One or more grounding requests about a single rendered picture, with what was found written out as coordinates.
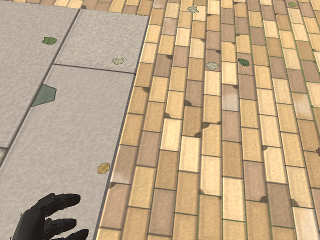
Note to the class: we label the left robot hand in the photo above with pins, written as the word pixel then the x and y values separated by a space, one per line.
pixel 33 226

